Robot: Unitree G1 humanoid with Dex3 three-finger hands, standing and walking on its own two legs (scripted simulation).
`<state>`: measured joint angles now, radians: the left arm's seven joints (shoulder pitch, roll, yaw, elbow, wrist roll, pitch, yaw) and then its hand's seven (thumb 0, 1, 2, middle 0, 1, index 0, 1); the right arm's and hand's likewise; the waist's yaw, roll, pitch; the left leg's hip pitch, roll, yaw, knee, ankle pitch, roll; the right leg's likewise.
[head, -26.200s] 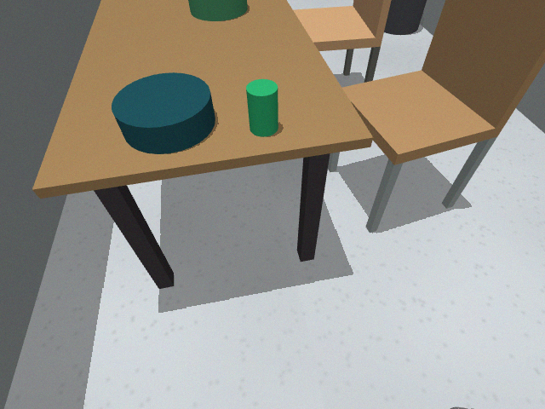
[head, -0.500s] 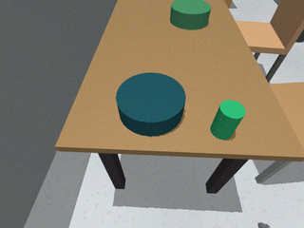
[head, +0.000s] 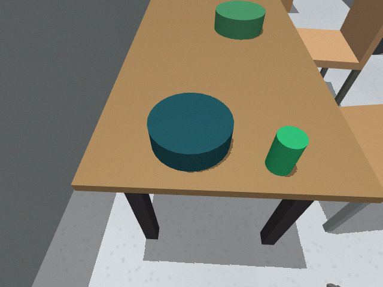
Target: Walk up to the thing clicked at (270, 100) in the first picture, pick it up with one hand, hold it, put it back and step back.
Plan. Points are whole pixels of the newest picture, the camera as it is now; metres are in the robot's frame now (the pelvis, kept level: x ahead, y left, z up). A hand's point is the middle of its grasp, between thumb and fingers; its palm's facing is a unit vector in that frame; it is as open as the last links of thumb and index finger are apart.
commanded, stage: stand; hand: right
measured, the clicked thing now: (285, 151) +0.41 -0.22 +0.00
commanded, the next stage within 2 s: none
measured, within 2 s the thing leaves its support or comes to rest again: neither
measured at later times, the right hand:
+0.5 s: hand out of the picture +0.06 -0.25 -0.16, palm faces -0.02 +0.94 -0.35, open 7.9 cm
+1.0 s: hand out of the picture +0.08 -0.25 -0.16, palm faces -0.03 +0.94 -0.34, open 7.4 cm
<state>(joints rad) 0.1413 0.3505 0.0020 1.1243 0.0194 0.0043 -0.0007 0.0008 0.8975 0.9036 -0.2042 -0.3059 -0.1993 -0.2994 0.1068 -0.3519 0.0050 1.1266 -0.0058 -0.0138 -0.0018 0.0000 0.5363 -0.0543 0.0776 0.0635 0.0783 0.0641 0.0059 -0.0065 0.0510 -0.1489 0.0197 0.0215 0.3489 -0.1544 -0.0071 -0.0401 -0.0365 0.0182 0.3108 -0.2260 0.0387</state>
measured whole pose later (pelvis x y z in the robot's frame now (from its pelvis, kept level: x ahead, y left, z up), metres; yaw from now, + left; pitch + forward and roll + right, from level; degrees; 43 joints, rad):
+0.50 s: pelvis -0.01 +0.00 +0.00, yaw +0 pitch -2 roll +0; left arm 0.15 0.35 0.01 1.12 0.02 0.01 -0.01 0.00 0.90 0.90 -0.20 -0.30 -0.20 -0.30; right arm 0.13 -0.35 0.00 1.13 -0.01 -0.01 0.00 0.01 -0.79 -0.87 0.21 0.29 0.21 0.29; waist 0.00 -0.01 0.06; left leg -0.16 0.02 0.02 0.34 -0.14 0.00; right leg -0.06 -0.04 0.02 0.31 -0.22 0.04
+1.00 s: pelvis +0.01 +0.00 +0.00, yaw +0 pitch -2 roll +0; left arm 0.13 0.35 0.00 1.11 0.02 0.00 0.00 0.00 0.90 0.90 -0.20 -0.30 -0.20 -0.30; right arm 0.10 -0.35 0.00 1.12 0.00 -0.01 0.00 0.01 -0.91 -0.90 0.21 0.29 0.21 0.30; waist 0.00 -0.01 0.06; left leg -0.16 0.01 0.02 0.35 -0.16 0.00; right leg -0.04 -0.04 0.02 0.30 -0.23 0.04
